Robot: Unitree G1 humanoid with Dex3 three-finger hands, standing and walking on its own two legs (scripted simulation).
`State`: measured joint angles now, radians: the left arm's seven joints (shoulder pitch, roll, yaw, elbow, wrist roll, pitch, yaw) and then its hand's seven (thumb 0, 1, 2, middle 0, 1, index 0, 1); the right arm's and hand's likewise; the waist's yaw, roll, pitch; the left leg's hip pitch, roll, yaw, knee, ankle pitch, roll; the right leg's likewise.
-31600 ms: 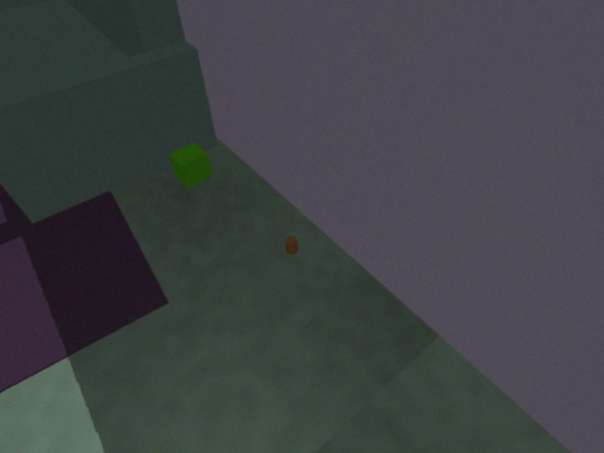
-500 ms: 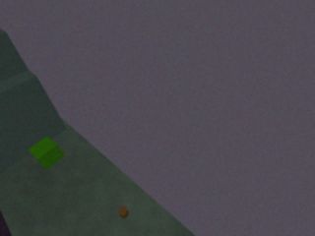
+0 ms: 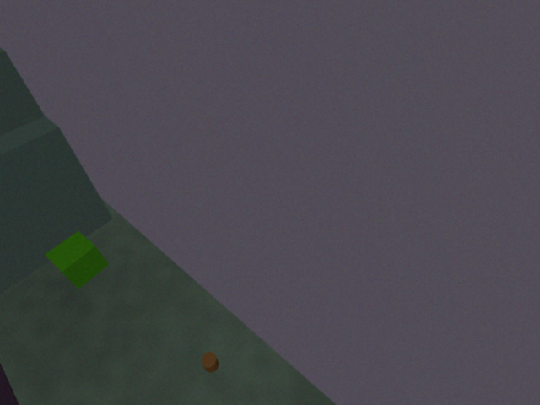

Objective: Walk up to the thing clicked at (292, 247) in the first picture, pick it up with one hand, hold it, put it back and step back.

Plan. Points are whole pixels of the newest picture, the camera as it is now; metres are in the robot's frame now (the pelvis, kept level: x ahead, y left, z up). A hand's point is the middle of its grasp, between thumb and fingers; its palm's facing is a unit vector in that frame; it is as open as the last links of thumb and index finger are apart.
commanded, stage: stand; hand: left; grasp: from above
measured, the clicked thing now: (210, 362) +0.40 +0.24 -0.75
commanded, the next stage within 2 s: step back in 0.30 s
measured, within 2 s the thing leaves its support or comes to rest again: neither
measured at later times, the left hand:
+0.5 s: hand out of the picture +0.07 +0.28 -0.17, palm faces -0.01 -0.93 -0.38, open 7.4 cm
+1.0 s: hand out of the picture +0.01 +0.32 -0.18, palm faces -0.10 -0.92 -0.39, open 7.4 cm
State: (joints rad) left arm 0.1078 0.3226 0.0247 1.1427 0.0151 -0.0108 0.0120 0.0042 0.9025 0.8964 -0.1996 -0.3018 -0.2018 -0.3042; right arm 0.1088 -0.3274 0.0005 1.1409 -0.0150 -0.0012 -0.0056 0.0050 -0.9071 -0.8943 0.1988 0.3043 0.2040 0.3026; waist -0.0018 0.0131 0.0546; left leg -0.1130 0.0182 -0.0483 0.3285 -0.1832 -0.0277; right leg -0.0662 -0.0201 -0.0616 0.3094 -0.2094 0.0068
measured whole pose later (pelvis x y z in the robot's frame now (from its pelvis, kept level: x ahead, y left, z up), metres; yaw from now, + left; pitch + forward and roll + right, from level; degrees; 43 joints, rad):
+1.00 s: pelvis -0.12 +0.06 -0.03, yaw -4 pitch -3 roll +0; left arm 0.11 0.38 0.07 0.89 0.02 0.06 0.02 0.00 0.90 0.90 -0.20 -0.30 -0.20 -0.30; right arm 0.11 -0.34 -0.04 0.85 -0.02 0.03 -0.01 0.00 -0.90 -0.89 0.20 0.30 0.21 0.30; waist -0.03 -0.02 0.21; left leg -0.33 -0.02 0.08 0.63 -0.26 0.07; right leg -0.30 0.04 0.08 0.80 -0.46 0.00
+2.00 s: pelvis -0.44 +0.04 -0.03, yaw -5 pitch -3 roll +1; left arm 0.24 0.35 0.07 0.86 0.04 0.05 -0.01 0.01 0.90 0.90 -0.20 -0.30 -0.20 -0.30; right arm 0.09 -0.40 -0.06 0.83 -0.01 0.07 -0.02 0.00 -0.91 -0.89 0.20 0.30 0.21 0.30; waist 0.03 0.04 0.16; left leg -0.52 -0.02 -0.08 0.89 -0.43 -0.01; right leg -0.26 0.01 0.05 0.68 -0.38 -0.02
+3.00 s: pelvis -0.66 +0.03 -0.02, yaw +0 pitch -2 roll +1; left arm 0.27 0.41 0.08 0.94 0.03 -0.02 -0.01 0.01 0.90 0.90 -0.20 -0.30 -0.20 -0.30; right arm 0.26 -0.37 -0.06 0.99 -0.03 0.00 0.03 0.01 -0.91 -0.89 0.20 0.30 0.20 0.30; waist 0.03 0.00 0.09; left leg -0.26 -0.02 0.01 0.56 -0.26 0.00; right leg -0.17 -0.05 -0.03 0.62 -0.41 0.00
